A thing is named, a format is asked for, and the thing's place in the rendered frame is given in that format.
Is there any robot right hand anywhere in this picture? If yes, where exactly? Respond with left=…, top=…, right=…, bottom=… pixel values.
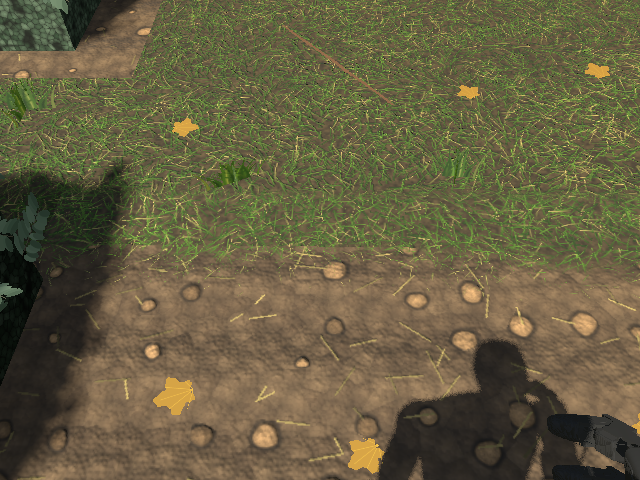
left=547, top=414, right=640, bottom=480

